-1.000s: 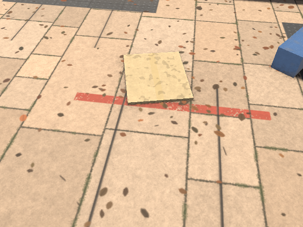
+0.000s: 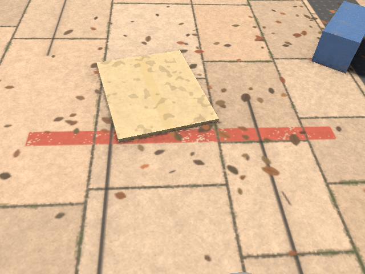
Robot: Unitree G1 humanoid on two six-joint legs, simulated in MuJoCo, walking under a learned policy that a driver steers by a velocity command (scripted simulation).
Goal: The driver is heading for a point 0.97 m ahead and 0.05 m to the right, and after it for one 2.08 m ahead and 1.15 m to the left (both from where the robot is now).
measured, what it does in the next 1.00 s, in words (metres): walks ahead: right foot 0.18 m higher, then left foot 0.18 m lower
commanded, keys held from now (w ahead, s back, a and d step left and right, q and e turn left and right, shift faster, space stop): e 0.16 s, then w+e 0.14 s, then w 0.10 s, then w+q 0.60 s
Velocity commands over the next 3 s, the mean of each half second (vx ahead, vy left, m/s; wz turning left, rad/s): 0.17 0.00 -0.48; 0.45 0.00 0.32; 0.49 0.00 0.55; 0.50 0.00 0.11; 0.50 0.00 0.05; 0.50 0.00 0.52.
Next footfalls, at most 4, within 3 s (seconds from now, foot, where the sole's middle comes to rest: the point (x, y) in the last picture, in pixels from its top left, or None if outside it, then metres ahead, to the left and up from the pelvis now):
0.56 right None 0.00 -0.25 -0.59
1.00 left None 0.33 -0.06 -0.77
1.40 right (241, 258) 0.60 -0.22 -0.77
1.86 left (160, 225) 0.72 0.09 -0.77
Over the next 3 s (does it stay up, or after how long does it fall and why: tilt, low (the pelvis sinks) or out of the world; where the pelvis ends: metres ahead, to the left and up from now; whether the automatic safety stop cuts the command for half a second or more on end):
stays up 1.17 0.12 0.01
